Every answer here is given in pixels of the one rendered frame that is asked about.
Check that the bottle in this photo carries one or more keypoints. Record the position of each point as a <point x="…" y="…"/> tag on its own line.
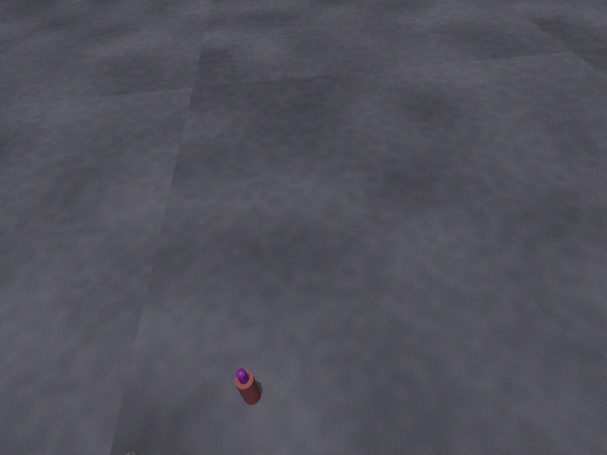
<point x="247" y="386"/>

